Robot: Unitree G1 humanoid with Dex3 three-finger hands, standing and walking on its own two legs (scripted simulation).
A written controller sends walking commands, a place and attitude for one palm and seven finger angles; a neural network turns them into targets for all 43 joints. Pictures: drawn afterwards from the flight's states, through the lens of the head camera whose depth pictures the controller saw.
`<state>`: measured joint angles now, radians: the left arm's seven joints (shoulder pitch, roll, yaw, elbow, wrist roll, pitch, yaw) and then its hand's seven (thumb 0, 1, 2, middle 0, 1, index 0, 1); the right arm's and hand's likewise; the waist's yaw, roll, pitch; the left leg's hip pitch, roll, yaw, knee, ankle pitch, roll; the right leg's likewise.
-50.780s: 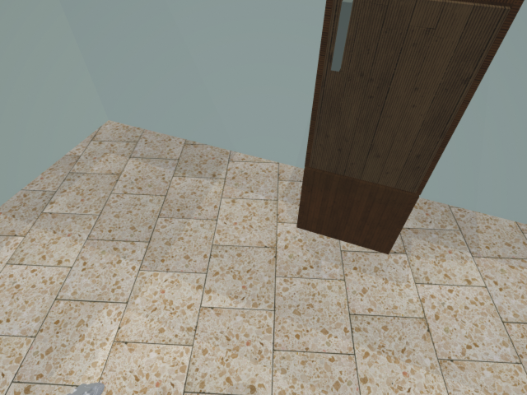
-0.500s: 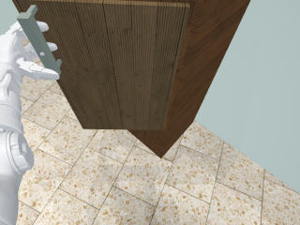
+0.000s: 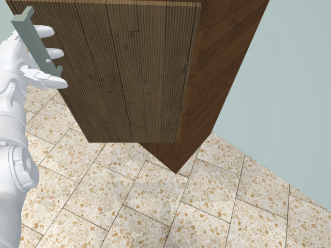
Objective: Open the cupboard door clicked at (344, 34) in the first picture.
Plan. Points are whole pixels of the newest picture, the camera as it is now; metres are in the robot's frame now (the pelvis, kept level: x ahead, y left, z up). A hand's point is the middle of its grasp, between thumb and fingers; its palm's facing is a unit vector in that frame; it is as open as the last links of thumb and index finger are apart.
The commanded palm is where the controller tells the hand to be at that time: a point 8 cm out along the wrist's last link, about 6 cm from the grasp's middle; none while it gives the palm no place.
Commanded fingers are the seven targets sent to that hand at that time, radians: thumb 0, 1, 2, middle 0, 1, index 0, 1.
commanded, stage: slide the fingers in behind the handle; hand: left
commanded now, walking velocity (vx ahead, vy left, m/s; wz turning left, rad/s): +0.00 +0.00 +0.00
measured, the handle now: (43, 49) +0.54 +0.25 +0.17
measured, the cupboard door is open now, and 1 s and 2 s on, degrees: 42 43 81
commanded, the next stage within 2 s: close the thumb around the handle in 0.26 s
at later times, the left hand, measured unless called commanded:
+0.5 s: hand (46, 61) +0.49 +0.23 +0.17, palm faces -0.03 -1.00 +0.00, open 13.5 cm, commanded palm +0.47 +0.27 +0.17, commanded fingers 0.00 -0.05 0.49 -0.33 -1.25 -0.33 -1.25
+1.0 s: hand (46, 62) +0.49 +0.23 +0.17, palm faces -0.01 -1.00 +0.00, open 5.7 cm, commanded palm +0.47 +0.27 +0.17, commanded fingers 0.00 0.90 0.90 -0.40 -1.35 -0.40 -1.35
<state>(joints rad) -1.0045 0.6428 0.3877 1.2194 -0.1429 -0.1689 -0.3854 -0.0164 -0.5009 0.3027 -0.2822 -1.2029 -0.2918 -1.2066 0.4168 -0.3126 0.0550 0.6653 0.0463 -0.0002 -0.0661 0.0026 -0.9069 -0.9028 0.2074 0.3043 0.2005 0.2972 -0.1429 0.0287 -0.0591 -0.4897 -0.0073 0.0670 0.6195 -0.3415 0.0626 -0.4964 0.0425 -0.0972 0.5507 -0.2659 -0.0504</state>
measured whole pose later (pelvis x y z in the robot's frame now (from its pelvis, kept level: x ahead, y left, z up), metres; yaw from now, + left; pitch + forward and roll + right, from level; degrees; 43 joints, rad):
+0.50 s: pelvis +0.00 +0.01 +0.00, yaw +0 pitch +12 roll -2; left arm -0.99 0.61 0.38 1.19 -0.14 -0.17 -0.37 -0.02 -0.43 0.33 -0.30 -1.21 -0.30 -1.21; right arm 0.41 -0.30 0.05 0.66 0.04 -0.01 -0.06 0.00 -0.91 -0.90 0.21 0.30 0.20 0.30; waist -0.14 0.03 -0.07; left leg -0.48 -0.02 0.07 0.62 -0.34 0.07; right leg -0.49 0.03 -0.09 0.55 -0.27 -0.04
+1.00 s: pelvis +0.00 +0.01 +0.00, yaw +0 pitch +11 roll -2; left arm -1.00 0.60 0.36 1.20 -0.15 -0.18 -0.34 0.00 0.73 0.83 -0.36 -1.34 -0.36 -1.33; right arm 0.43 -0.31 0.05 0.69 0.04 -0.03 -0.06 0.00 -0.91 -0.90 0.21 0.30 0.20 0.30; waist -0.13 0.03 -0.07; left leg -0.48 -0.02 0.07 0.62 -0.34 0.08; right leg -0.49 0.03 -0.10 0.56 -0.27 -0.04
